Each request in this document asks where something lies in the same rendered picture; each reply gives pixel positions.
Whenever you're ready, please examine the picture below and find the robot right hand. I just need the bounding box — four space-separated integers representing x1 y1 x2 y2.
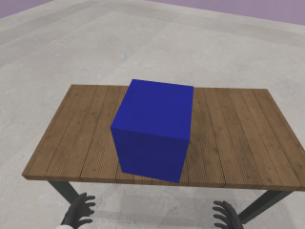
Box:
213 200 244 229

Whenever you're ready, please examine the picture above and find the robot left hand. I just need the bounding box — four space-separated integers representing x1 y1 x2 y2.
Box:
60 192 96 229

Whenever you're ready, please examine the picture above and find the table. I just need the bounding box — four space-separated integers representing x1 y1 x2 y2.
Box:
21 84 305 224

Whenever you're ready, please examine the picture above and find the carton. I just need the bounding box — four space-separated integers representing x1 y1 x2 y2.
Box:
110 79 193 183

